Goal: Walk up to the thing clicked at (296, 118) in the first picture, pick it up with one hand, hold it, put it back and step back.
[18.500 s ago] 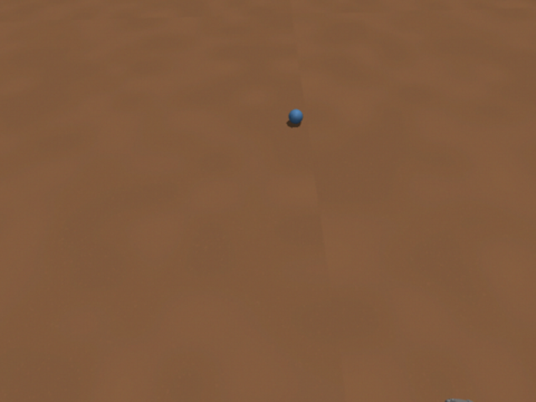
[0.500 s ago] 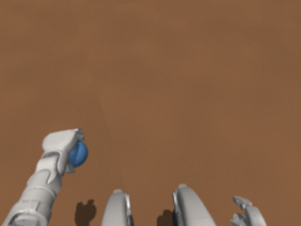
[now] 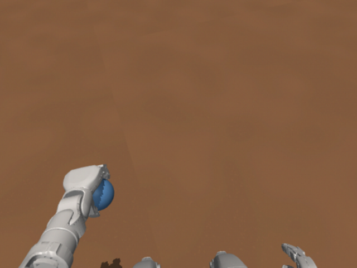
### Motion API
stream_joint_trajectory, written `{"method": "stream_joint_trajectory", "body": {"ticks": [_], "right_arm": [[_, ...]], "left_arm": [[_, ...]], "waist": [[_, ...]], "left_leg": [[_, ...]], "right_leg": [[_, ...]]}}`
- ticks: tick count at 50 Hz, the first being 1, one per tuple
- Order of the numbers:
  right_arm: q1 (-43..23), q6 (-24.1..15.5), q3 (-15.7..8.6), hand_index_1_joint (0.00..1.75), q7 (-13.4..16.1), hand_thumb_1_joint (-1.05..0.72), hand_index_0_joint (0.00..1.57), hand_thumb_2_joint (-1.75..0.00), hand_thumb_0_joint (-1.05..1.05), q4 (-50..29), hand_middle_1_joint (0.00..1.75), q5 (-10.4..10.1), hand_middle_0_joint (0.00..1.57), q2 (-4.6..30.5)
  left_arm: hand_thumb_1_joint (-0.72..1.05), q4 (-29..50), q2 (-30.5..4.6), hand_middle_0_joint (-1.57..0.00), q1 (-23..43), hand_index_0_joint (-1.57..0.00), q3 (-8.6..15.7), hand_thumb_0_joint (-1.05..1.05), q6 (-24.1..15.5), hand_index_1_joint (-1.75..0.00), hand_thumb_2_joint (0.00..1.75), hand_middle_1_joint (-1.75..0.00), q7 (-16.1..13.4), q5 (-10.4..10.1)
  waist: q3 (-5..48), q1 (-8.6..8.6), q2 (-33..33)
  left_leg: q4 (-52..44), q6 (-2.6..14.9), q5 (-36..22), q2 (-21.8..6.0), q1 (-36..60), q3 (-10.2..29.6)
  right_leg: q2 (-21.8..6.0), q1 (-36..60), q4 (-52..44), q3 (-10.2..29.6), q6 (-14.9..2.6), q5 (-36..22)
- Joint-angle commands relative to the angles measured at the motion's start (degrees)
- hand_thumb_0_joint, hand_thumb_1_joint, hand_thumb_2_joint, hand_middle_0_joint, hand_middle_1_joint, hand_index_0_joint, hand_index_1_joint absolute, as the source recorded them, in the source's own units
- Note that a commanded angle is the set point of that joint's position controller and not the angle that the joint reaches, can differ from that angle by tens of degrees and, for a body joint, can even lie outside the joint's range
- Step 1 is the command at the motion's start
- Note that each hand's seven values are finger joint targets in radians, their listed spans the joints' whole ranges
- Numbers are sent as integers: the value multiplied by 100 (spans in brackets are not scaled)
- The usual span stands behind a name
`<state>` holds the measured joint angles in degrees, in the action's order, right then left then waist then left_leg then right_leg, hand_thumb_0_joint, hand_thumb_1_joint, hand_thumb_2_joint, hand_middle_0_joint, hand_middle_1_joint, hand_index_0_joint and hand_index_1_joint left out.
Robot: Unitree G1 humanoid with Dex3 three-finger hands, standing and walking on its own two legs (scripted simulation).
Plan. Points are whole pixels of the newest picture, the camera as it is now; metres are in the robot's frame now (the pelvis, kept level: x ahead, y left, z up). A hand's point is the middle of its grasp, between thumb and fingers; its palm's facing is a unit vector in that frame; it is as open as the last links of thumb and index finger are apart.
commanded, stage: hold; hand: left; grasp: from above
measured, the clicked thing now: (97, 194) +0.33 +0.22 -0.10
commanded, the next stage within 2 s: crouch in 1.94 s
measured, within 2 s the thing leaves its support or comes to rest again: neither
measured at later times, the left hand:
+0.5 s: hand (88, 181) +0.34 +0.22 -0.03, palm faces -0.46 -0.05 -0.89, open 11.0 cm
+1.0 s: hand (86, 186) +0.32 +0.21 -0.01, palm faces -0.45 -0.05 -0.89, open 11.1 cm
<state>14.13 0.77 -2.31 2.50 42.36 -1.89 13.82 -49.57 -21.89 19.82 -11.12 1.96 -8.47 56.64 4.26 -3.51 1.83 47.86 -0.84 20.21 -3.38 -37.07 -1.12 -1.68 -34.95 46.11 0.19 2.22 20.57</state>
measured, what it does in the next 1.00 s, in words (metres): stands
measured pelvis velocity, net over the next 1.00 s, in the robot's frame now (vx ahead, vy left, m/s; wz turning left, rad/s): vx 0.01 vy -0.01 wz -0.01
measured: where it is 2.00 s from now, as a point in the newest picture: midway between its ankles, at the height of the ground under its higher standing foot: outside the picture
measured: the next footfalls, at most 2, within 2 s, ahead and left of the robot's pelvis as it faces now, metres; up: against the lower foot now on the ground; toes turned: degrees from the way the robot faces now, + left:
none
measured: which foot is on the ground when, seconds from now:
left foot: down 0.00-1.00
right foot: down 0.00-1.00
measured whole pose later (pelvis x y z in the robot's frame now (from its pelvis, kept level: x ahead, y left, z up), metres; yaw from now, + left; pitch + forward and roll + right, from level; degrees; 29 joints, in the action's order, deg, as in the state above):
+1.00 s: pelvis +0.01 -0.01 +0.03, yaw -1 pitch +2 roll +0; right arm 11.7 4.7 -2.7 2.4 39.7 -3.0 14.6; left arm -40.7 -22.1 15.8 -12.7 1.3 -0.1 57.0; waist 1.4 -0.6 2.6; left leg 30.2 -1.3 13.7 -2.9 -18.3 -2.7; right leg -1.9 -17.6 30.5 0.9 1.8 14.8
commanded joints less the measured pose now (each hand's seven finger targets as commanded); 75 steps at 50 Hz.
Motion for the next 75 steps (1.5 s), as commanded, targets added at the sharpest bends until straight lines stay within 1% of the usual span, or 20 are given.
{"method": "stream_joint_trajectory", "body": {"ticks": [1,3,7,20,23,25,26,31,42,46,47,50,52,56,63,66,68,70,72,75], "right_arm": [[-5,-153,-291,30,61,-90,20,-90,0,-565,30,-21,20,838],[29,-151,-325,30,57,-89,20,-89,0,-543,30,-15,20,869],[-33,-123,-327,30,62,-90,20,-90,0,-558,30,-47,20,879],[-103,-9,-364,30,19,-90,20,-90,0,-738,30,-71,20,877],[-122,32,-371,30,21,-89,20,-89,0,-772,30,-77,20,897],[-164,50,-362,30,10,-89,20,-89,0,-796,30,-76,20,872],[-189,67,-371,30,16,-89,20,-89,0,-793,30,-80,20,907],[-308,124,-331,30,2,-89,20,-89,0,-864,30,-84,20,879],[-547,178,-287,30,41,-89,20,-89,0,-995,30,-108,20,846],[-598,171,-264,30,50,-90,20,-90,0,-988,30,-118,20,839],[-612,172,-283,30,55,-90,20,-90,0,-990,30,-118,20,839],[-671,173,-250,30,57,-90,20,-90,0,-1004,30,-122,20,814],[-714,158,-245,30,68,-90,20,-90,0,-1008,30,-137,20,834],[-798,140,-209,30,81,-90,20,-90,0,-1035,30,-140,20,784],[-849,108,-192,30,105,-90,20,-90,0,-1064,30,-144,20,788],[-907,85,-164,30,123,-90,20,-90,0,-1108,30,-157,20,773],[-932,65,-163,30,126,-90,20,-90,0,-1103,30,-160,20,780],[-990,53,-138,30,124,-90,20,-90,0,-1161,30,-166,20,765],[-973,53,-140,30,129,-90,20,-90,0,-1159,30,-159,20,767],[-1028,53,-122,30,136,-90,20,-90,0,-1198,30,-152,20,744]], "left_arm": [[60,1092,-1057,-94,1836,-96,378,0,-27,-86,96,-88,-214,42],[61,1036,-1173,-92,1821,-95,482,0,-23,-84,90,-87,-204,36],[58,1089,-1271,-92,1835,-94,466,0,-69,-82,89,-84,-76,113],[59,1432,-1111,-92,1827,-94,347,0,-101,-83,91,-86,265,78],[59,1570,-1284,-90,1762,-93,495,0,-113,-85,93,-88,274,72],[59,1682,-1138,-92,1832,-94,362,0,-104,-84,94,-87,319,96],[59,1589,-1301,-92,1791,-94,478,0,-90,-84,94,-86,320,126],[59,1673,-1179,-91,1709,-94,413,0,-53,-86,96,-89,380,96],[58,2117,-1316,-89,1742,-92,511,0,-107,-87,95,-90,558,59],[56,2018,-1184,-88,1633,-91,404,0,-71,-89,96,-92,546,62],[55,2097,-1304,-88,1666,-91,518,0,-72,-89,96,-92,535,68],[54,2063,-1182,-87,1699,-90,361,0,-66,-91,98,-94,585,82],[53,2105,-1340,-85,1633,-89,516,0,-85,-91,96,-94,605,44],[52,2199,-1221,-83,1605,-87,411,0,-76,-91,95,-95,697,41],[49,2397,-1394,-81,1650,-85,549,0,-117,-92,96,-96,836,24],[49,2452,-1284,-80,1743,-84,438,0,-124,-94,96,-98,884,3],[49,2407,-1310,-79,1589,-84,484,0,-124,-95,95,-99,897,-38],[51,2358,-1131,-82,1369,-86,349,0,-109,-94,97,-98,928,-64],[50,2408,-1420,-81,1353,-85,609,0,-137,-93,95,-97,934,-47],[49,2598,-1267,-81,1476,-85,435,0,-194,-93,96,-97,956,-42]], "waist": [[1673,59,138],[1666,60,110],[1610,93,41],[1534,160,64],[1620,228,14],[1546,209,37],[1559,244,52],[1327,238,-31],[1292,315,28],[1188,294,-99],[1270,338,-14],[1093,290,-50],[1075,361,-36],[1104,353,-64],[1049,385,46],[1001,362,38],[950,414,-2],[786,390,-174],[827,440,-97],[802,412,-34]], "left_leg": [[-958,45,-1134,310,1686,37],[-1002,38,-1277,317,1728,28],[-1151,55,-1443,361,1897,-24],[-1489,53,-2241,316,2445,-97],[-1535,78,-2290,359,2472,-146],[-1580,79,-2350,342,2522,-145],[-1593,85,-2367,354,2554,-160],[-1758,107,-2097,375,2568,-187],[-2012,148,-1748,388,2722,-214],[-2072,139,-1769,372,2772,-202],[-2092,138,-1764,365,2807,-205],[-2146,145,-1697,371,2791,-212],[-2227,138,-1469,365,2794,-197],[-2230,142,-1573,367,2854,-203],[-2366,135,-1398,339,2893,-197],[-2394,135,-1401,350,2930,-209],[-2439,121,-1358,330,2916,-194],[-2461,141,-1217,342,2856,-192],[-2467,154,-1116,357,2800,-215],[-2483,139,-1110,363,2864,-200]], "right_leg": [[325,692,-907,-97,-235,-1040],[332,798,-973,-92,-233,-1149],[322,1075,-1144,-53,-213,-1334],[369,1544,-1385,-91,-232,-1989],[335,1780,-1476,-52,-208,-2127],[344,1759,-1492,-59,-213,-2176],[330,1821,-1538,-60,-203,-2199],[307,1854,-1711,-38,-183,-1991],[289,1962,-1958,-5,-187,-1649],[297,1993,-1999,-41,-189,-1616],[298,2020,-2015,-46,-200,-1599],[292,1961,-2076,-40,-197,-1546],[294,1992,-2127,-46,-211,-1283],[287,2031,-2146,-39,-206,-1362],[307,2051,-2218,-45,-228,-1173],[300,2008,-2257,-31,-231,-1166],[318,2047,-2281,-59,-237,-1089],[302,2003,-2341,-54,-224,-960],[283,2071,-2377,-29,-215,-869],[278,2013,-2373,-21,-224,-864]]}}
